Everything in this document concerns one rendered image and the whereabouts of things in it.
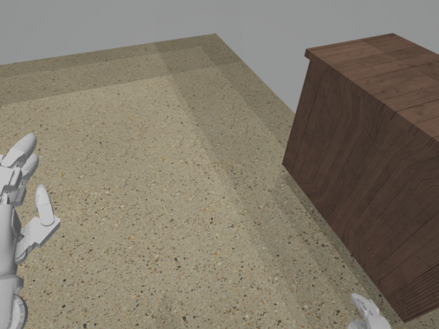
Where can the robot right hand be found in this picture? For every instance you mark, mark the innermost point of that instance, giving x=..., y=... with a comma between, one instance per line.
x=369, y=312

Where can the counter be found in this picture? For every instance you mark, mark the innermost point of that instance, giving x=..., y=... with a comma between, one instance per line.
x=364, y=148

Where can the robot left hand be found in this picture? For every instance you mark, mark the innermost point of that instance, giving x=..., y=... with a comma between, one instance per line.
x=15, y=171

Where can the robot left forearm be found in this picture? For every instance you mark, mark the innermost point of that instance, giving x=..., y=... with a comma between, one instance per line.
x=13, y=309

